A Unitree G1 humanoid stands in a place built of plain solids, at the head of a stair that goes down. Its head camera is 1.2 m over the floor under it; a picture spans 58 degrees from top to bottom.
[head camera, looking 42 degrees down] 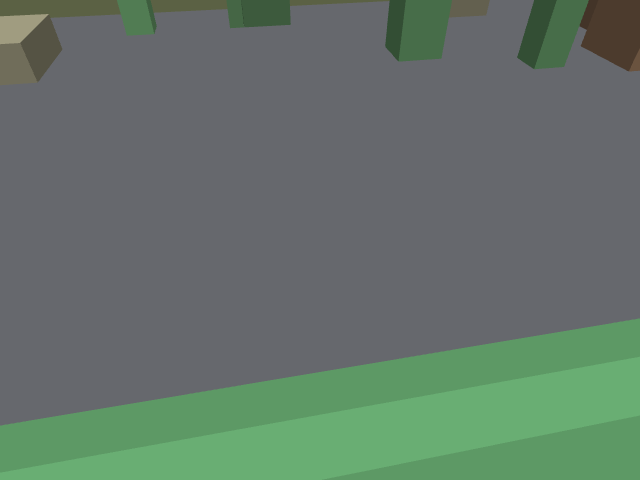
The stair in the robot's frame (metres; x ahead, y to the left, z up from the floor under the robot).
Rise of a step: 0.17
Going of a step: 0.28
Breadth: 4.68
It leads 11 degrees to the left of straight ahead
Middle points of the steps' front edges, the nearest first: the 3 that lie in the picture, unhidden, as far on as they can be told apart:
0.65 -0.94 -0.17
0.92 -0.89 -0.34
1.19 -0.84 -0.52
